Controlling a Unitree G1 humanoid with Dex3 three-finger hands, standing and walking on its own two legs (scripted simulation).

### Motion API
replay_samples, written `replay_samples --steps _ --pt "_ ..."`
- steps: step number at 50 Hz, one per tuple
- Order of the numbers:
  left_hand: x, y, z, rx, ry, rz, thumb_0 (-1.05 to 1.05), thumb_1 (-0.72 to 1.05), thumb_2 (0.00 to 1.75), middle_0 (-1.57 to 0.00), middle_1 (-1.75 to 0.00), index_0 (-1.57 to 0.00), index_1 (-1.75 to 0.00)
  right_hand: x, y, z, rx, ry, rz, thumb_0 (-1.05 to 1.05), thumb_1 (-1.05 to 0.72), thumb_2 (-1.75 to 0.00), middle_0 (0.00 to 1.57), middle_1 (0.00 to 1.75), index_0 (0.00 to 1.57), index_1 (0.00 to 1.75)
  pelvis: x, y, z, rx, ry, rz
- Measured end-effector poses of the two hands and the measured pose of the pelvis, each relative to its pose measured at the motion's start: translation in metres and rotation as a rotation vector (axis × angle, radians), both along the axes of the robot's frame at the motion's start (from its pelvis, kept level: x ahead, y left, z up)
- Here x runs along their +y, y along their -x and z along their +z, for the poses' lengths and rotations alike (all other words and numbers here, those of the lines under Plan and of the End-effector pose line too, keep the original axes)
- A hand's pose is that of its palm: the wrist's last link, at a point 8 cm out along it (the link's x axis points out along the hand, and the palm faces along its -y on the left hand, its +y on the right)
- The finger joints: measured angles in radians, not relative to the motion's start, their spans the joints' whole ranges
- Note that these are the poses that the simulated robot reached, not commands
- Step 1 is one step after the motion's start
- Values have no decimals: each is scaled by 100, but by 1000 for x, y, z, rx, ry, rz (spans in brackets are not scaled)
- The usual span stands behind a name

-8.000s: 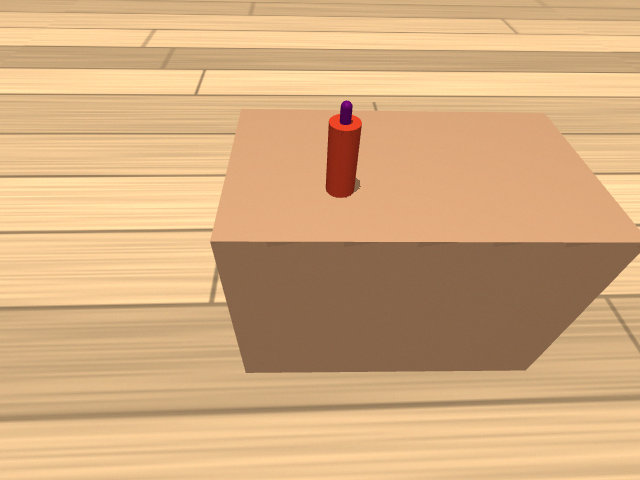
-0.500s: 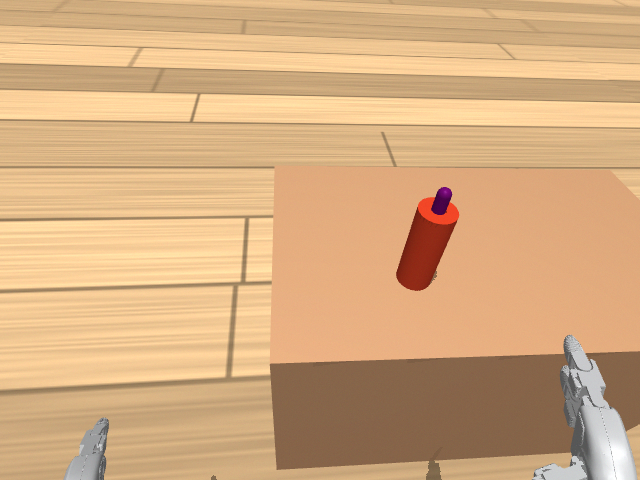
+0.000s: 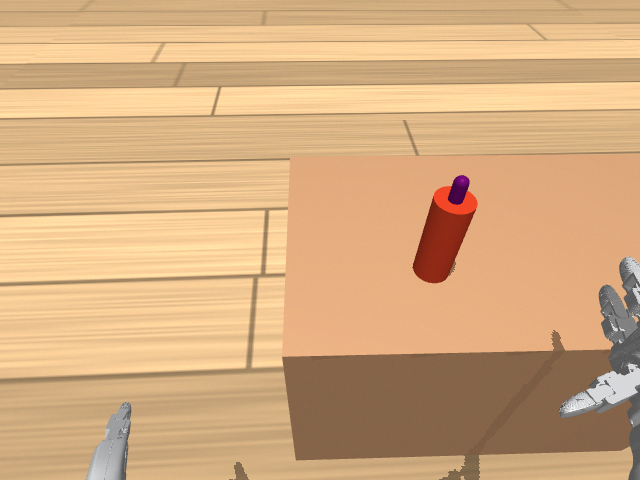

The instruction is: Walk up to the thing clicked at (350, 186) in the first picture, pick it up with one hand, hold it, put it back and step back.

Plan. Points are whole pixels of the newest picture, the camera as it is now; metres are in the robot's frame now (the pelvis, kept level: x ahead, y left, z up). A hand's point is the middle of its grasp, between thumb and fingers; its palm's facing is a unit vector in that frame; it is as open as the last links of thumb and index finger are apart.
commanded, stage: go down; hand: right
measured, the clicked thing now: (445, 228) +0.54 -0.21 +0.00
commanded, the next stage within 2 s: none
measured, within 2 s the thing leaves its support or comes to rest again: neither
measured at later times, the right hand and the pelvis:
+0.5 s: hand (598, 303) +0.34 -0.34 +0.07, palm faces +0.21 +0.98 +0.02, open 17.6 cm; pelvis +0.00 -0.01 -0.01, yaw +1 degrees
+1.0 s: hand (608, 262) +0.39 -0.37 +0.08, palm faces +0.20 +0.98 +0.02, open 17.7 cm; pelvis -0.01 -0.01 -0.03, yaw +1 degrees
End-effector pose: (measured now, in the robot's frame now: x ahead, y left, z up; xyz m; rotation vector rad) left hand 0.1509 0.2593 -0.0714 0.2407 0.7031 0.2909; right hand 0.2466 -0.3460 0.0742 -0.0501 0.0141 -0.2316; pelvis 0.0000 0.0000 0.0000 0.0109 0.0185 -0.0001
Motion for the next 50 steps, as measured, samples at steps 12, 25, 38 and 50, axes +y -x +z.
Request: replay_samples --steps 12,25,38,50 --pt "-8 20 -7 52 -56 21 -1 -52 3 -6 -6 -7 -5 -33 -48 -7 1 -69 46 -1 61 -4 2 6 4 6 -14 -2 -7 66 -14 17" --pt "-13 3 7 -23 -84 -14 -1 -52 4 -6 -6 -7 -6 -42 -57 -8 0 -70 20 -1 56 -4 4 5 5 5 -14 -4 -11 79 -23 11" --pt "-10 17 -2 -1 -99 -33 -1 -52 4 -6 -6 -6 -6 -63 -92 4 -10 -67 29 -1 60 -4 4 5 5 5 -11 4 -23 143 -28 5" --pt "-10 26 -5 18 -118 -32 -1 -54 6 -6 -5 -6 -6 -76 -116 5 -4 -71 28 -1 60 -4 4 5 5 5 -14 5 -32 196 -34 18"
